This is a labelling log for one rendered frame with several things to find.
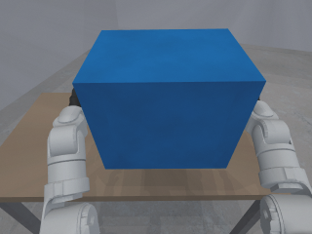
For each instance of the left robot hand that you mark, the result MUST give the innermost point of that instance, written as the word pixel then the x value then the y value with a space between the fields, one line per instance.
pixel 73 100

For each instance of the right robot forearm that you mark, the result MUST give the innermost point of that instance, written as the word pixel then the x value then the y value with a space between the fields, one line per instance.
pixel 273 145

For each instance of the right robot upper arm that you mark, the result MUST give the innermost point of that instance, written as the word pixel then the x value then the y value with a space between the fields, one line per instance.
pixel 286 214

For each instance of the carton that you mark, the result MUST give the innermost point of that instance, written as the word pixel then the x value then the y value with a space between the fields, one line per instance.
pixel 167 98

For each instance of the table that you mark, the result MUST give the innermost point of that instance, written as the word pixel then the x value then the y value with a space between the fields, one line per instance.
pixel 24 172

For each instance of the left robot forearm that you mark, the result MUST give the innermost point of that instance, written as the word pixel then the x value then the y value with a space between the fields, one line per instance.
pixel 66 156

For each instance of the left robot upper arm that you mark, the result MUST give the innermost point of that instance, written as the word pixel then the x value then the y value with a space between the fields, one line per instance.
pixel 79 218

